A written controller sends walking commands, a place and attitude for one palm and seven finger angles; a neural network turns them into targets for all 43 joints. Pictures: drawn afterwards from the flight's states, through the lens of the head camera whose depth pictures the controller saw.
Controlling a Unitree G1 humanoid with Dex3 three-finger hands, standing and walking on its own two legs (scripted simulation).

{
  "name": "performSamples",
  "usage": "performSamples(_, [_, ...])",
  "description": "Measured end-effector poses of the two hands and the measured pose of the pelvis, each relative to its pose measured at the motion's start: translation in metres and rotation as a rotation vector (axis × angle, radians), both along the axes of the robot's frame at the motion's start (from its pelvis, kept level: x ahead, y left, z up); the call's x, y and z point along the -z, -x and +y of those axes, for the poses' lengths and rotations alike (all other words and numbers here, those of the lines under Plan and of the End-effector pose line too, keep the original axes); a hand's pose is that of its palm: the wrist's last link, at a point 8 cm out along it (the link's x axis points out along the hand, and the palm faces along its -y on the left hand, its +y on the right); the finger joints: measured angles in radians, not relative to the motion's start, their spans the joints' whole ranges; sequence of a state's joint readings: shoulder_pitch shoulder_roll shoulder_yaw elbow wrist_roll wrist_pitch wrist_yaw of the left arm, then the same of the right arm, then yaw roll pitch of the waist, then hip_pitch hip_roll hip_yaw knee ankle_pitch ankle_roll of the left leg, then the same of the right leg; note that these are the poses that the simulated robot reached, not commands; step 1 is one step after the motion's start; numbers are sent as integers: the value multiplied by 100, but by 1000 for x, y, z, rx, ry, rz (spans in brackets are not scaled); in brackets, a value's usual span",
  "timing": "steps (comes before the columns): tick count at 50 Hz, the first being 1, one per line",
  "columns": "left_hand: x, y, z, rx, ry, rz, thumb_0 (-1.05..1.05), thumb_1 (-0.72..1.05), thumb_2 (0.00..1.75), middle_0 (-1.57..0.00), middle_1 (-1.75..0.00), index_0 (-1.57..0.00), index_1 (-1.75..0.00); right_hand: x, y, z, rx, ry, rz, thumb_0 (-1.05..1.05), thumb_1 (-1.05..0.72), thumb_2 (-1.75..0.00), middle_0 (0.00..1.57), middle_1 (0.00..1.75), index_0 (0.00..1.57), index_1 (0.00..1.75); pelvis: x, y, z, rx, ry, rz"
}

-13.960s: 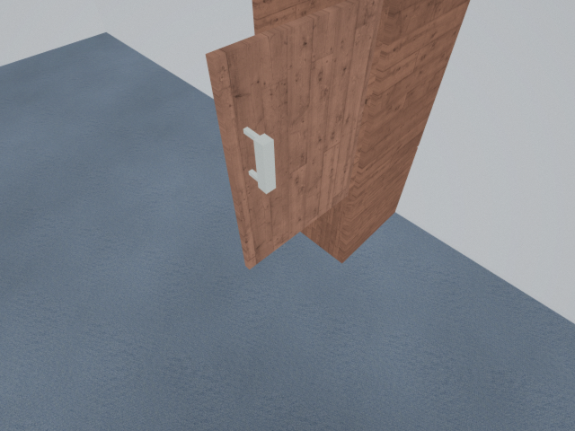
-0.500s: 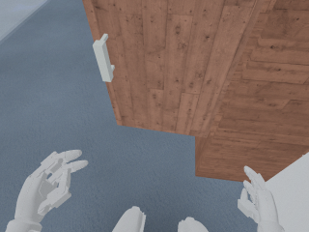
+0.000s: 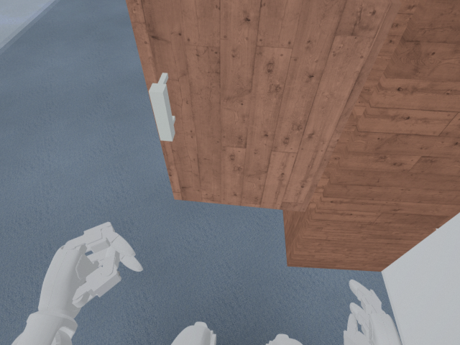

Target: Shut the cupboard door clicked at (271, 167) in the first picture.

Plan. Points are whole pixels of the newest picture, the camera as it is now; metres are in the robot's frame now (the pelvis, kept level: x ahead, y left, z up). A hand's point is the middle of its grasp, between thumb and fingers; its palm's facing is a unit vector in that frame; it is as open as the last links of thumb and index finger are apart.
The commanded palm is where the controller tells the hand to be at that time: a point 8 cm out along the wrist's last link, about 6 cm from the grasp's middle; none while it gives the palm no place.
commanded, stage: raise the hand and make a fist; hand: left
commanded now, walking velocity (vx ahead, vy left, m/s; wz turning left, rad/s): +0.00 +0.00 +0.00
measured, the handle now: (165, 107) +0.52 +0.17 +0.11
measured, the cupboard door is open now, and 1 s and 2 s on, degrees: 87 87 87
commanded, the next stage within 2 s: bring the fist close to the handle in 0.90 s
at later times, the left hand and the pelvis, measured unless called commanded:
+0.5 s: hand (116, 242) +0.24 +0.18 +0.11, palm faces -0.03 -1.00 -0.06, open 3.1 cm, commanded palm +0.21 +0.23 +0.12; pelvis +0.02 -0.01 +0.02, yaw +1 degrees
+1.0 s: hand (139, 241) +0.24 +0.15 +0.12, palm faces -0.02 -1.00 -0.08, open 3.1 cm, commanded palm +0.22 +0.21 +0.12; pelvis +0.02 -0.04 +0.03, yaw +0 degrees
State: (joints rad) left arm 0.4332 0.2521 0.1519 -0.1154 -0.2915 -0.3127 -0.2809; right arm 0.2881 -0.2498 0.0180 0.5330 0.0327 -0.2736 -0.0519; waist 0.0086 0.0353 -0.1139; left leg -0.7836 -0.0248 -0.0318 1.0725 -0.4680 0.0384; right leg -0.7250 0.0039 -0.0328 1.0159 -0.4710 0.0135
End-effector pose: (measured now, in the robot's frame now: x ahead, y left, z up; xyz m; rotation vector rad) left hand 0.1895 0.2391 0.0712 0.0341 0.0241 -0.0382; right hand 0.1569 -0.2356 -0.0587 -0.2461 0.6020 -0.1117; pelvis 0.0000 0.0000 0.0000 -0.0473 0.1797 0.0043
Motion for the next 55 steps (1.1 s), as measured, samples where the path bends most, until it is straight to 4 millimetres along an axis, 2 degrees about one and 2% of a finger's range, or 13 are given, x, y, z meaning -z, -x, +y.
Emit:
performSamples(8, [-16, -7, 4, -10, -4, -14, 1, 90, 90, -111, -129, -111, -129, -23, -34, 20, -56, -26, -85, 2, -90, -90, 20, 30, 20, 30, -9, -6, 3, -8, 5, -24])
performSamples(16, [-31, -16, 1, -10, -16, -18, 1, 90, 90, -124, -143, -124, -143, -30, -42, 26, -81, -57, -90, 2, -90, -90, 20, 30, 20, 30, -17, -12, -1, -13, 2, -47])
performSamples(28, [-52, -31, -9, -10, -32, -34, 1, 90, 90, -130, -149, -130, -149, -22, -21, -2, -28, -61, -20, 2, -90, -90, 20, 30, 20, 30, -27, -17, -15, -8, -17, -73])
performSamples(39, [-49, -30, -29, -7, -36, -19, 1, 90, 90, -130, -150, -130, -150, -22, -15, -30, 14, -50, -26, 2, -90, -90, 20, 30, 20, 30, -29, -16, -29, 0, -35, -75])
performSamples(48, [-51, -29, -36, -15, -44, -36, 1, 90, 90, -130, -150, -130, -150, -21, -23, -35, 9, -62, -43, 2, -90, -90, 20, 30, 20, 30, -28, -18, -36, -1, -41, -71])
performSamples(55, [-49, -36, -34, -18, -46, -31, 1, 90, 90, -130, -150, -131, -150, -20, -28, -33, 3, -65, -48, 2, -90, -90, 20, 30, 20, 30, -28, -19, -37, -4, -41, -69])
